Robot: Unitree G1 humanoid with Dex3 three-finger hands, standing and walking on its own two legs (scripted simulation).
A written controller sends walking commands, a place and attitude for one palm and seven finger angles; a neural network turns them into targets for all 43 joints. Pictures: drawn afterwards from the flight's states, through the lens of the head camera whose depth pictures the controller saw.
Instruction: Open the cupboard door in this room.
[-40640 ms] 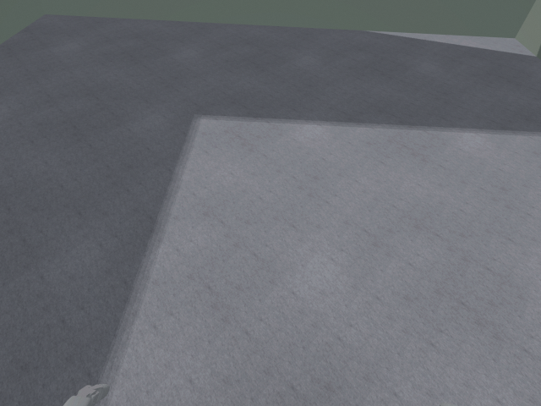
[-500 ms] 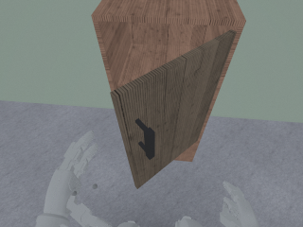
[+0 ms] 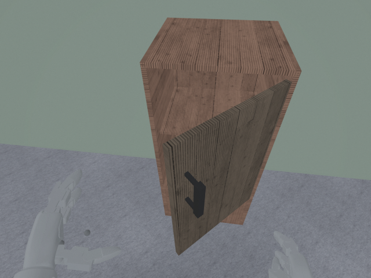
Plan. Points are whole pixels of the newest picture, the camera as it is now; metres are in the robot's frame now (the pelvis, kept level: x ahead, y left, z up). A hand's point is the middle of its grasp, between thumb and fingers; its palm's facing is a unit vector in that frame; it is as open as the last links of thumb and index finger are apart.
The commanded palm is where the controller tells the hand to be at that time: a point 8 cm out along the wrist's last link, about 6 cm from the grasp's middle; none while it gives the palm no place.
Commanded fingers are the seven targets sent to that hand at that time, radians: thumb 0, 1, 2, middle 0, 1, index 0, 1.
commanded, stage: draw the hand back to the body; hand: left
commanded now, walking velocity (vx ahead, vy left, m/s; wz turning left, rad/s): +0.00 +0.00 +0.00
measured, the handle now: (193, 195) +0.32 +0.02 +0.00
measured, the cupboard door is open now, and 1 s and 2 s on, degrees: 45 45 45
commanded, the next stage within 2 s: step back with the hand held close in 0.82 s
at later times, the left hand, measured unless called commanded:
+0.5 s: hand (29, 188) +0.19 +0.25 +0.20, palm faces +0.47 -0.79 -0.40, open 8.5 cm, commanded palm +0.14 +0.29 +0.20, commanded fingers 0.00 0.90 0.90 -0.20 -0.30 -0.20 -0.30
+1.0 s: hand (44, 192) +0.19 +0.23 +0.20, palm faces +0.46 -0.79 -0.41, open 7.4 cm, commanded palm +0.14 +0.26 +0.21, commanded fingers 0.00 0.90 0.90 -0.20 -0.30 -0.20 -0.30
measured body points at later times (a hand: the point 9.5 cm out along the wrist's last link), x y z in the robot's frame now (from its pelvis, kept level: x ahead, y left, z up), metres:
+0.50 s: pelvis +0.01 -0.01 +0.03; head -0.02 -0.02 +0.48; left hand +0.16 +0.29 +0.22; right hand +0.20 -0.23 -0.04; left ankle -0.03 +0.08 -0.71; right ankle +0.03 -0.12 -0.71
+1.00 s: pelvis -0.01 -0.04 +0.03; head -0.03 -0.06 +0.48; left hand +0.15 +0.27 +0.22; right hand +0.18 -0.25 -0.05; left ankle -0.03 +0.08 -0.71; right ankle +0.03 -0.12 -0.71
